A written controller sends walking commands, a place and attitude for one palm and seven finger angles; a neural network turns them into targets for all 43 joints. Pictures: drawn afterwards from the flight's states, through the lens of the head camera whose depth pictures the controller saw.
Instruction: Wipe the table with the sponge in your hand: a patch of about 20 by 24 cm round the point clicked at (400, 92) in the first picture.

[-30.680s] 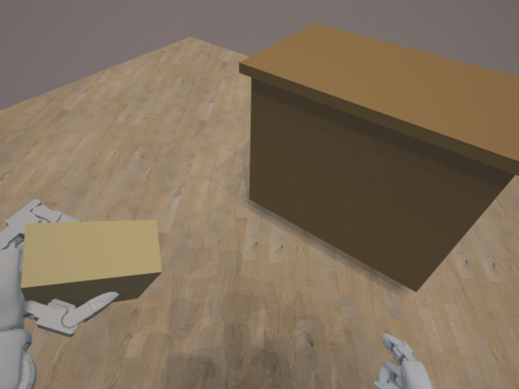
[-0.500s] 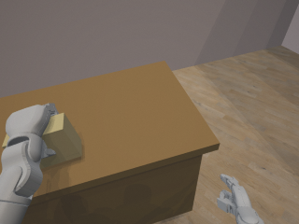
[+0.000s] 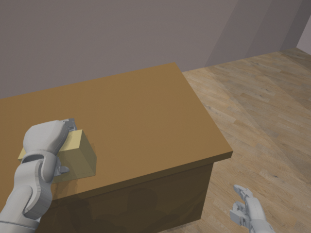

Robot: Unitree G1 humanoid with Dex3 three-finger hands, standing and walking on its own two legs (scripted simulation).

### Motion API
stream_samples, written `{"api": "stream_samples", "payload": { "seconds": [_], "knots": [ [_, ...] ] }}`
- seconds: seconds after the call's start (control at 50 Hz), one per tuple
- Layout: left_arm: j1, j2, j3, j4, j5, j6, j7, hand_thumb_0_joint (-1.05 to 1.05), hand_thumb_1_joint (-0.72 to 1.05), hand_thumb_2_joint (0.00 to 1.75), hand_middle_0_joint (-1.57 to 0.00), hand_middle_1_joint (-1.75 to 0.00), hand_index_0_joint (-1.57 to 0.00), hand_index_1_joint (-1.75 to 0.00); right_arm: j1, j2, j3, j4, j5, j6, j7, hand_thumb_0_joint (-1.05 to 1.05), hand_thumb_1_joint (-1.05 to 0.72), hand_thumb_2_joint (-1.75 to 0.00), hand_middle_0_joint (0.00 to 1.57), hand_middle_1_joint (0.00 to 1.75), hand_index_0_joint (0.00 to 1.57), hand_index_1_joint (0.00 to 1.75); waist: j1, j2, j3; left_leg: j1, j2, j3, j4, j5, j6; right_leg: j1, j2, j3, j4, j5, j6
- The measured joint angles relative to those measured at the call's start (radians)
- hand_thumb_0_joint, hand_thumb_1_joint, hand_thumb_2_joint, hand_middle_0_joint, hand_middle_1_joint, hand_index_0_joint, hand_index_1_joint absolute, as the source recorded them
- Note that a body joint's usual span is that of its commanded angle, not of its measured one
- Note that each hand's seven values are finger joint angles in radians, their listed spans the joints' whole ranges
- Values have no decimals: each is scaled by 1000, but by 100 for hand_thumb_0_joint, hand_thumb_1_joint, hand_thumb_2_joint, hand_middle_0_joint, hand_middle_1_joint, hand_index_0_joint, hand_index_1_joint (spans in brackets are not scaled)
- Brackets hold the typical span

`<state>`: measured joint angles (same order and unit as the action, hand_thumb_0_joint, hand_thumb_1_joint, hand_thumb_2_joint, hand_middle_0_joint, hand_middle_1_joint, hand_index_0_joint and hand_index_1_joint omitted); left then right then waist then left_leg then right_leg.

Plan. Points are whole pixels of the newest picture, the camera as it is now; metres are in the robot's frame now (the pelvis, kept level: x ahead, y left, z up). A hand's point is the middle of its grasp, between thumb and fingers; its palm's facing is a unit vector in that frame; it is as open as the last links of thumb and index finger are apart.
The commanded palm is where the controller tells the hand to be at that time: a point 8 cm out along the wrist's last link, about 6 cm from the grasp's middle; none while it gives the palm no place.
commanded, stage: lower the sponge onto the table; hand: left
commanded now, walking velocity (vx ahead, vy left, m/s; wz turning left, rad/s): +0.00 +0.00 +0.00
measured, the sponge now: (65, 162) +0.25 +0.29 +0.06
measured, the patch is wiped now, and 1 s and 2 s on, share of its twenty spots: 0.10 0.20 0.45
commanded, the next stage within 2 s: wipe forward along the first lane in 0.38 s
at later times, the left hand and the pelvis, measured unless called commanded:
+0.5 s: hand (61, 150) +0.26 +0.28 +0.11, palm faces +0.04 -0.05 -1.00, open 10.2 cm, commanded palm +0.23 +0.28 +0.15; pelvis +0.00 +0.00 +0.00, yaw +0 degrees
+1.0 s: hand (63, 138) +0.30 +0.30 +0.11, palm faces -0.06 -0.02 -1.00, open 10.2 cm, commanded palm +0.28 +0.30 +0.13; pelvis -0.01 -0.02 -0.01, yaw +0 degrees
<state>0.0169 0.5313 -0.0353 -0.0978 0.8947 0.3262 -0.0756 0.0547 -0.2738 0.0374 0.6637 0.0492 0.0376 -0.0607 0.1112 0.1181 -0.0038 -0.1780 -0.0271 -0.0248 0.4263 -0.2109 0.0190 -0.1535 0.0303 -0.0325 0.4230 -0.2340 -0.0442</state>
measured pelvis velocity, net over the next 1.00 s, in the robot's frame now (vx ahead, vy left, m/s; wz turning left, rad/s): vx -0.01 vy -0.02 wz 0.00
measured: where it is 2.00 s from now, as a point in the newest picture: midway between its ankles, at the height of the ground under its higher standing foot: outside the picture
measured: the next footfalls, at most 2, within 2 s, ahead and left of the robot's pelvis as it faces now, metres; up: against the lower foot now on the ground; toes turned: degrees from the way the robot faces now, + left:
none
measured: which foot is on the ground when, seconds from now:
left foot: down 0.00-1.00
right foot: down 0.00-1.00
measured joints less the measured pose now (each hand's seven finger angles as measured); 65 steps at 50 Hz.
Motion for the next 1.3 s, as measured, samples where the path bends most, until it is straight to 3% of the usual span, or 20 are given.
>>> {"api": "stream_samples", "payload": {
  "seconds": [0.1,0.46,0.66,0.96,1.3],
  "knots": [
    [23,-4,0,-9,-7,-20,16,0,-53,108,-72,-135,-74,-134,5,4,0,2,2,5,6,1,-91,-89,20,30,20,30,4,-5,-9,5,0,2,2,-6,0,5,1,2,1,-5,0],
    [37,-21,-1,-13,12,24,42,0,-53,108,-71,-136,-73,-135,-3,1,0,-3,6,27,15,1,-91,-89,20,30,20,30,2,-3,-17,-4,4,5,7,-10,-3,-8,4,6,11,-9,-3],
    [-61,-8,-5,83,10,14,11,0,-55,108,-73,-134,-75,-133,6,-11,2,14,14,31,-7,1,-91,-89,20,30,20,30,3,-6,-15,-28,9,-7,24,-10,-10,-27,9,-6,23,-11,-10],
    [-235,40,42,346,14,-90,-24,1,-57,109,-76,-132,-78,-131,72,-29,-12,25,22,35,-21,1,-91,-89,21,30,20,30,-31,-12,-27,-96,25,-16,66,-15,-14,-92,26,-17,57,-10,-27],
    [-441,104,78,663,33,-232,-1,2,-59,110,-78,-130,-80,-130,155,-44,-34,34,35,40,-23,1,-91,-89,20,30,20,30,-60,-19,-50,-222,33,-30,138,-30,11,-216,40,-29,123,-12,-46]
  ]
}}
